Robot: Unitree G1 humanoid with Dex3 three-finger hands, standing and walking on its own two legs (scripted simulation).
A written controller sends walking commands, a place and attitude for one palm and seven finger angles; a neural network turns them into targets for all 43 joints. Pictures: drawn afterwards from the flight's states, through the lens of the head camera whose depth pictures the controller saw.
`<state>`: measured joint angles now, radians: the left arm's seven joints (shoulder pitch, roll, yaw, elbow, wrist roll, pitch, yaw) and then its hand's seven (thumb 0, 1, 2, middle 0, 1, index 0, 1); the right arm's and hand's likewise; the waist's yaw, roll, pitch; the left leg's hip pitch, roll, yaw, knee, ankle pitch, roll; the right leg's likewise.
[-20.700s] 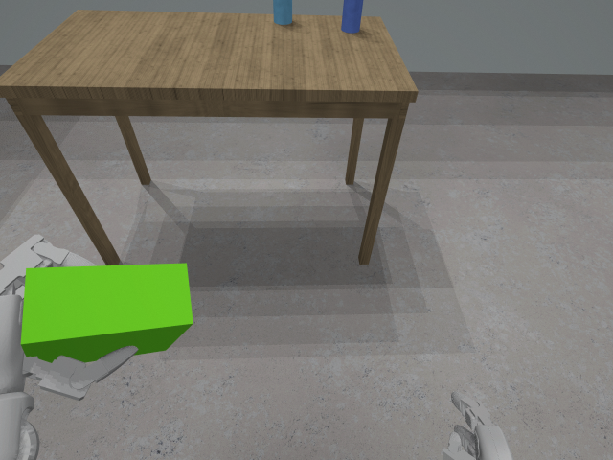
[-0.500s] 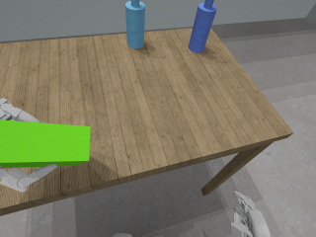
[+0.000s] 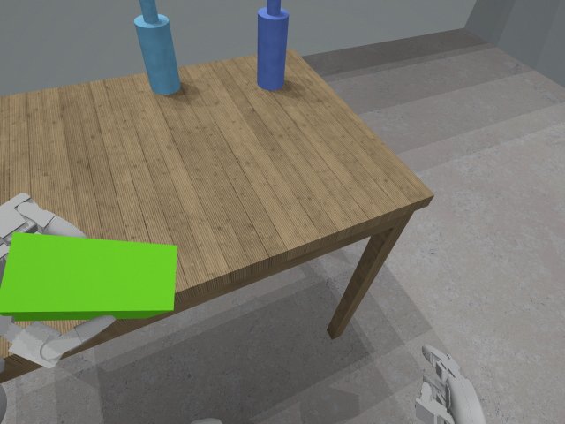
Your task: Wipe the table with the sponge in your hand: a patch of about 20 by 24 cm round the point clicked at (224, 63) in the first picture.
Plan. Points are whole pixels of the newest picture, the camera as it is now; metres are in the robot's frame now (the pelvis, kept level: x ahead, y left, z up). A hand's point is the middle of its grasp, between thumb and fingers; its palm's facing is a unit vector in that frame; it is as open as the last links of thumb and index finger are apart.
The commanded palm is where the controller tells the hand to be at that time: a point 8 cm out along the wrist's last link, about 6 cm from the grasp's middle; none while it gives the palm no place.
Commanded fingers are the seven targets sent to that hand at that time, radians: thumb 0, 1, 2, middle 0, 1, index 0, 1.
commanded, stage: come to a stop and stand still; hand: left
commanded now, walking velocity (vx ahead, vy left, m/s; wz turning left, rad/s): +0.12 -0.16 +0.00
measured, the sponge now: (117, 284) +0.23 +0.18 +0.15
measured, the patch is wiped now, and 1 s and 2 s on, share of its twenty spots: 0.00 0.00 0.00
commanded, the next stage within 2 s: look again from close up in 1.08 s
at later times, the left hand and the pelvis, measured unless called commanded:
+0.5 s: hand (28, 257) +0.24 +0.26 +0.17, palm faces +0.35 -0.85 -0.40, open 10.3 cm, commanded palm +0.19 +0.30 +0.19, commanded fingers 0.00 0.10 1.30 -1.20 -1.60 -1.20 -1.60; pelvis +0.03 +0.02 +0.01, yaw +0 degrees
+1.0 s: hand out of the picture +0.24 +0.30 +0.17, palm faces +0.34 -0.86 -0.39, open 10.3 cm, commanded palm +0.19 +0.34 +0.19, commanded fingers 0.00 0.10 1.30 -1.20 -1.60 -1.20 -1.60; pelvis +0.03 +0.06 +0.02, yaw +0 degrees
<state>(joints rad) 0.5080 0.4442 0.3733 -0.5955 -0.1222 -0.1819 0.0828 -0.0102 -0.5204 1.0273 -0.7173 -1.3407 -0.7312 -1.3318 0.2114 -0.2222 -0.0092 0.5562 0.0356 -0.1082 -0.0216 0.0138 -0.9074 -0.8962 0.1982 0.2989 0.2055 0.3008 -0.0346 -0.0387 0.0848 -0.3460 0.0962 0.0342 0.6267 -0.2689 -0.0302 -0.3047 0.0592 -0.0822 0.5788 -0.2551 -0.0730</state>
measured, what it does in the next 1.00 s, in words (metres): shifts its weight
